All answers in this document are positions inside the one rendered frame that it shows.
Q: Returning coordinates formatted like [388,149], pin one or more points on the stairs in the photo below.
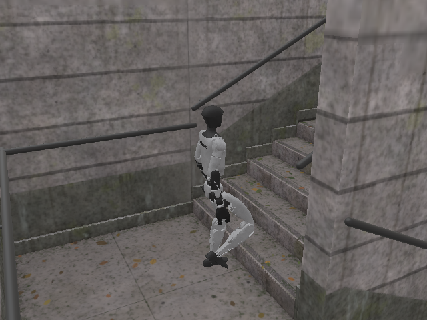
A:
[276,194]

